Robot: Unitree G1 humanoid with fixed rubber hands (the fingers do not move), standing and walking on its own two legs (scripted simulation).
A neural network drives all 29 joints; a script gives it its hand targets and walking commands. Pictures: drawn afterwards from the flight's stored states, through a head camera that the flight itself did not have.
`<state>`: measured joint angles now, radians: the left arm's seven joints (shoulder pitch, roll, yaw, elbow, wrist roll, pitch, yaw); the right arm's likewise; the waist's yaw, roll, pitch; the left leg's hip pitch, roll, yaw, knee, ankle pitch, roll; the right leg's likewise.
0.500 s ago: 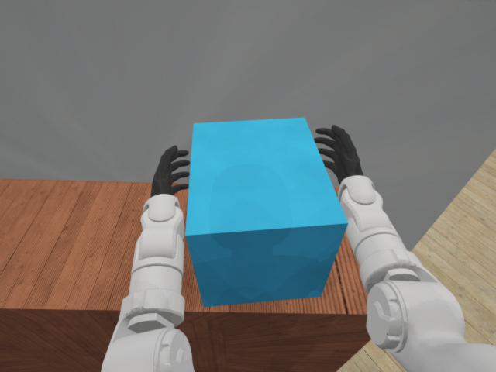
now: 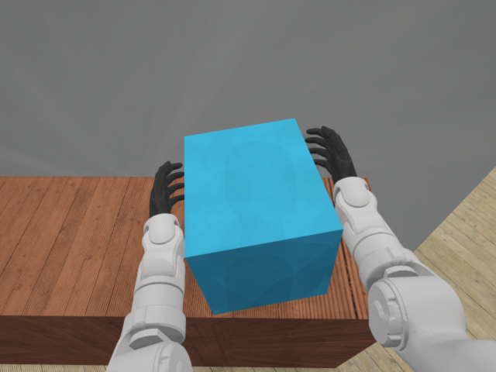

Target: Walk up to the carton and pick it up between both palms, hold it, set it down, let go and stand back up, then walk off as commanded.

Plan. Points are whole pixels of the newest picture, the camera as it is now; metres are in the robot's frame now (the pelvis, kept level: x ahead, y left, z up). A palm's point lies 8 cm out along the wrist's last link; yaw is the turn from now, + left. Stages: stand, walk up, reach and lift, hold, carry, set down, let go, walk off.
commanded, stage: set down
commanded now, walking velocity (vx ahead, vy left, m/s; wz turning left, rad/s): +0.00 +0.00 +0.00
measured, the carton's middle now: (255, 214) +0.39 +0.02 -0.01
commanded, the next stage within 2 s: none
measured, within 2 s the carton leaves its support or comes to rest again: rests again in 1.04 s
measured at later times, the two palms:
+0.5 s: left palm (158, 215) +0.35 +0.18 +0.05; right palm (336, 175) +0.41 -0.12 +0.08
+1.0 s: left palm (162, 214) +0.35 +0.17 +0.05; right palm (340, 180) +0.41 -0.13 +0.07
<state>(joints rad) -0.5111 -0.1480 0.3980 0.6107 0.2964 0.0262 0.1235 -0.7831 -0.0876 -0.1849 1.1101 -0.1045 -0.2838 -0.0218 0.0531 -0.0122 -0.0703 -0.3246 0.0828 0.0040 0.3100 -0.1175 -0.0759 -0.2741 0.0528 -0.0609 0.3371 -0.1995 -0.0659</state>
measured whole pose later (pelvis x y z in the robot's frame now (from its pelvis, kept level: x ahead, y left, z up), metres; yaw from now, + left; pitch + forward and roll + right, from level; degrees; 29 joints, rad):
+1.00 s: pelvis -0.01 +0.00 +0.00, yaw -1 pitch +9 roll +0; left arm -0.57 -0.18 0.50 0.71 0.37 -0.11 0.10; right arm -0.79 -0.07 -0.38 1.12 -0.27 -0.36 0.03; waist 0.09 0.00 -0.07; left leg -0.36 0.09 0.04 0.28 -0.08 -0.06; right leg -0.33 0.05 -0.05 0.33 -0.17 -0.06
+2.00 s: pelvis -0.02 -0.01 +0.00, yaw -2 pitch +12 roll +1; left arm -0.60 -0.16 0.55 0.77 0.40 -0.23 0.10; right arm -0.78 -0.05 -0.42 1.12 -0.31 -0.39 0.05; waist 0.09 -0.03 -0.07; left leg -0.45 0.10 0.06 0.34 -0.10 -0.04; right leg -0.43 0.06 -0.05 0.40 -0.19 -0.08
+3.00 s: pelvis -0.04 -0.01 -0.02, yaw -1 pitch +11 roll +0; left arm -0.34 0.00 0.12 0.66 0.01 -0.21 0.22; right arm -0.57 -0.28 0.15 1.08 0.37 -0.38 0.07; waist 0.08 -0.04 -0.10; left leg -0.54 0.11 0.00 0.50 -0.15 -0.08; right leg -0.50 0.07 -0.06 0.55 -0.24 -0.09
